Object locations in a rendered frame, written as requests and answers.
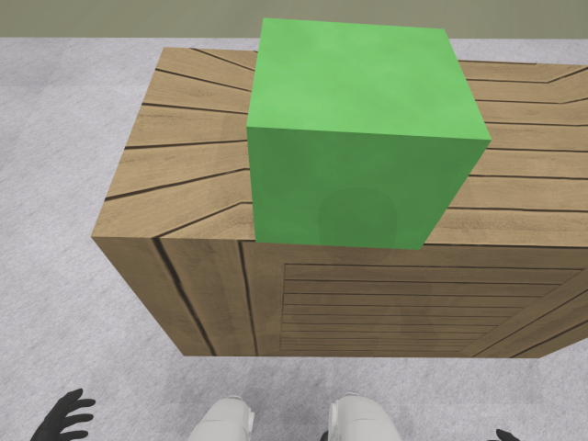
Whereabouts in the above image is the carton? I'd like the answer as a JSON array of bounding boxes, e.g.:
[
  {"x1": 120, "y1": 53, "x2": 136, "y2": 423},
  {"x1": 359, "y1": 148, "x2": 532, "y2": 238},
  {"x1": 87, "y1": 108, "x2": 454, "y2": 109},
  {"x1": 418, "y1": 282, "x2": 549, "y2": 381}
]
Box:
[{"x1": 246, "y1": 17, "x2": 492, "y2": 250}]

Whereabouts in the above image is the pedestal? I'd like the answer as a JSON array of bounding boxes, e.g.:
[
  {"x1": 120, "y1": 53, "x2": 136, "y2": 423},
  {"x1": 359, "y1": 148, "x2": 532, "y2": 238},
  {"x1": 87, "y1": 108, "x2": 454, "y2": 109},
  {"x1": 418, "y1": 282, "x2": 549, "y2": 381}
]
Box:
[{"x1": 91, "y1": 47, "x2": 588, "y2": 358}]

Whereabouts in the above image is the left robot thigh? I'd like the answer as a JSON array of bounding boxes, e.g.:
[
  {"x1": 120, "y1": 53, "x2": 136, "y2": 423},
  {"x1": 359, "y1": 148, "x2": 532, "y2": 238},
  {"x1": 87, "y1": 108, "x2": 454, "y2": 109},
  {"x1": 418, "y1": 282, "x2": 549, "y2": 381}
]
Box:
[{"x1": 187, "y1": 399, "x2": 254, "y2": 441}]

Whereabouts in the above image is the robot thigh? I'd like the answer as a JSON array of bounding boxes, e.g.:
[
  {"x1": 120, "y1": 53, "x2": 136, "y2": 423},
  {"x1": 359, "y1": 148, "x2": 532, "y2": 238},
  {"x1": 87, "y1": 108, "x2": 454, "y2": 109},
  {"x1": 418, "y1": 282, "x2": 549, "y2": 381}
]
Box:
[
  {"x1": 187, "y1": 399, "x2": 254, "y2": 441},
  {"x1": 328, "y1": 396, "x2": 402, "y2": 441}
]

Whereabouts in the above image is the robot left hand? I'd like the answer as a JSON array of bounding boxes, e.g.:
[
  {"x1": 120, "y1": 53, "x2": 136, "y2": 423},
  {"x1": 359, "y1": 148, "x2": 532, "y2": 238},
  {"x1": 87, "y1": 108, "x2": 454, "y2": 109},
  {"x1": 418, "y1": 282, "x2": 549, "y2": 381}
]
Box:
[{"x1": 30, "y1": 389, "x2": 96, "y2": 441}]

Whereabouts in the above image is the right robot thigh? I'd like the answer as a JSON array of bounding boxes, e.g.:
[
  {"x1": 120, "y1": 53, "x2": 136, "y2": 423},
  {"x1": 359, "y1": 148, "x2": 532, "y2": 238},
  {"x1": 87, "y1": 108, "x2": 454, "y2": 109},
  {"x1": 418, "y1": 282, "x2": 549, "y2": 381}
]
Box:
[{"x1": 328, "y1": 396, "x2": 402, "y2": 441}]

